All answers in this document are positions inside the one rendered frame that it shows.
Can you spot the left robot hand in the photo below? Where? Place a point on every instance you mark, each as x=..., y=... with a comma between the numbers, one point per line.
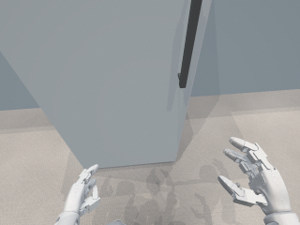
x=76, y=199

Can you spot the right robot hand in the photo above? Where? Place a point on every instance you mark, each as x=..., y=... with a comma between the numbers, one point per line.
x=274, y=197

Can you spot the handle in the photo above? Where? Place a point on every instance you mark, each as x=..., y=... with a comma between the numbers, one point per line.
x=192, y=24

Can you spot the fridge door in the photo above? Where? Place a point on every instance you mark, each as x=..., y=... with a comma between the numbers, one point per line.
x=105, y=72

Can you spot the robot left forearm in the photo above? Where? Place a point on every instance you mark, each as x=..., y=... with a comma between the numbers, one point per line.
x=68, y=218

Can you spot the robot right forearm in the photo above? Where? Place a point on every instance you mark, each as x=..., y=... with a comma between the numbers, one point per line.
x=282, y=218

